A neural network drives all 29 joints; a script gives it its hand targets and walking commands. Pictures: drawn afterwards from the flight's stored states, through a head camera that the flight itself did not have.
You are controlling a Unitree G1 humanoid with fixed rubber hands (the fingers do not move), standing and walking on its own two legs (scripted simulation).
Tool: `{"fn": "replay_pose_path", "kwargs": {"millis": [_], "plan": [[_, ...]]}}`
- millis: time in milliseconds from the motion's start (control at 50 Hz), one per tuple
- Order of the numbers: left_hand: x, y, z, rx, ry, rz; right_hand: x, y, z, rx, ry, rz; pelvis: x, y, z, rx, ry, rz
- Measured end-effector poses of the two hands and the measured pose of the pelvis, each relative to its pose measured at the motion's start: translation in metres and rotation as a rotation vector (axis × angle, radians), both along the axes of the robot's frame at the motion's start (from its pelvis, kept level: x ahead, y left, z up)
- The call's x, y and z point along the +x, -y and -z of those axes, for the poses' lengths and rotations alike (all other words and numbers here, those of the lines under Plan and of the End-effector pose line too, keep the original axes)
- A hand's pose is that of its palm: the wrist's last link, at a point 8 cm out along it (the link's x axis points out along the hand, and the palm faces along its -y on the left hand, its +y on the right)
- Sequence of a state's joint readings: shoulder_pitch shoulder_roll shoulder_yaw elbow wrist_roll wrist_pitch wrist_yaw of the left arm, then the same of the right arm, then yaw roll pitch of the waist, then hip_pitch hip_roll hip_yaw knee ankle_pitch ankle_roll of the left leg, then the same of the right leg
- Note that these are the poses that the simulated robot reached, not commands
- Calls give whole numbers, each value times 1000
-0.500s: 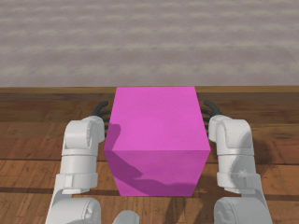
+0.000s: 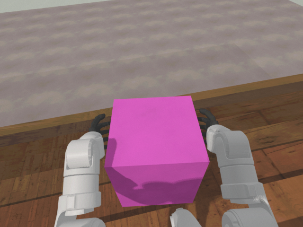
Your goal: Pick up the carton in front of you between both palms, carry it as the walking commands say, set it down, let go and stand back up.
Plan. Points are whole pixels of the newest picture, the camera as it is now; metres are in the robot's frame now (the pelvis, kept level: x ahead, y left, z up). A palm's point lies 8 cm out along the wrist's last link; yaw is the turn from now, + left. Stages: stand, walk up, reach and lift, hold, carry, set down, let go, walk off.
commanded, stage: carry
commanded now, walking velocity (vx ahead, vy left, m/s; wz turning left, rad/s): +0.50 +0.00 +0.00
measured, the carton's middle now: (155, 153) +0.33 -0.04 +0.01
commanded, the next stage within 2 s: none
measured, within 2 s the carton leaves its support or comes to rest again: neither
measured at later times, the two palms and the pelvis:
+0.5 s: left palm (110, 93) +0.70 +0.10 -0.06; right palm (175, 83) +0.72 -0.19 -0.07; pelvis +0.37 -0.08 -0.13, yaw +2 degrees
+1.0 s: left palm (124, 68) +1.12 +0.04 -0.21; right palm (169, 64) +1.11 -0.26 -0.21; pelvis +0.77 -0.09 -0.31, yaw +2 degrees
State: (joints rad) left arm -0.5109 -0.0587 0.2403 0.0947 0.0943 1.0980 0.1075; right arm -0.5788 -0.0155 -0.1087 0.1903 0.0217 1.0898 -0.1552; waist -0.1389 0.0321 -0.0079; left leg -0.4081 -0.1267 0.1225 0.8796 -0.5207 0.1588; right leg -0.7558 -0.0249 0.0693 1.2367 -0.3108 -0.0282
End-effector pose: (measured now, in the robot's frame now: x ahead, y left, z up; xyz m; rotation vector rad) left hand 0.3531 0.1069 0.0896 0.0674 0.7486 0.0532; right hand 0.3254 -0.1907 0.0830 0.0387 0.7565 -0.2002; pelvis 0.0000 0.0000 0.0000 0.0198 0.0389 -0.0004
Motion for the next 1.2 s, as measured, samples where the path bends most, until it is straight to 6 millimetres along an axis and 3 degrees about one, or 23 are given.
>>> {"fn": "replay_pose_path", "kwargs": {"millis": [100,180,280,400,460,560,660,740,860,940,1000,1100,1200], "plan": [[72,5,20,-31,30,-25,80,6,10,-40,27,-32,69,17,19,-5,-8,-16],[137,13,37,-34,70,-46,152,14,28,-48,67,-57,140,35,49,8,-1,-31],[210,5,70,15,119,-130,256,6,68,-23,119,-158,223,58,107,-4,8,-16],[274,-3,125,-3,-8,-191,331,-3,124,0,-7,-188,300,76,123,-19,-15,-27],[315,0,140,-9,-18,-194,370,0,142,4,-18,-177,341,80,129,-16,-29,-32],[397,6,149,4,48,-181,445,6,157,25,49,-145,416,77,150,-12,-30,-18],[498,15,169,-7,140,-113,529,17,173,3,143,-89,511,69,202,-43,18,-6],[575,41,202,-12,132,-27,582,42,205,-30,130,-33,574,65,244,-10,17,-30],[655,57,255,-4,2,-14,661,59,253,-22,0,-24,654,66,265,-1,-3,-24],[717,60,281,-28,12,-36,728,62,272,-49,8,-46,712,77,286,-1,-5,-31],[766,63,301,-33,32,-56,783,65,292,-49,30,-62,766,88,309,7,-2,-36],[843,53,339,12,91,-130,887,55,336,-28,91,-151,855,106,367,-8,1,-16],[895,42,396,-3,-12,-187,954,42,391,-13,-12,-179,923,119,387,-29,-21,-22]]}}
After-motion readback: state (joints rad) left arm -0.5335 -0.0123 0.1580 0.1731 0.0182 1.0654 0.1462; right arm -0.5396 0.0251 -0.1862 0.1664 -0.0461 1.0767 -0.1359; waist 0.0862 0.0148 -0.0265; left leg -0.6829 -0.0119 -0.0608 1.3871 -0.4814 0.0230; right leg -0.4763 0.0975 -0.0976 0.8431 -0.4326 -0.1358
